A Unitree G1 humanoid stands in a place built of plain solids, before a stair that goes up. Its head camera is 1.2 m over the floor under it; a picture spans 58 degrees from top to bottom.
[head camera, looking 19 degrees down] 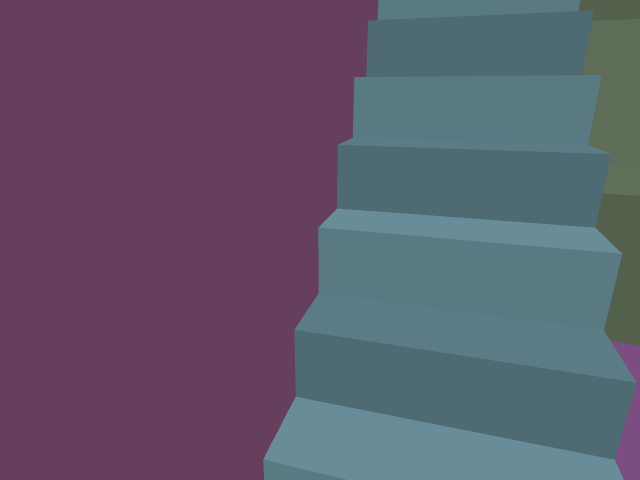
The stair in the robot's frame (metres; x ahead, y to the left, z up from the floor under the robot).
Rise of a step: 0.21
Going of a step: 0.22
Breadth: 0.76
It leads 16 degrees to the right of straight ahead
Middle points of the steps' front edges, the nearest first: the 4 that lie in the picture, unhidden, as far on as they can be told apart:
0.86 -0.30 0.62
1.08 -0.36 0.83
1.29 -0.42 1.04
1.50 -0.48 1.25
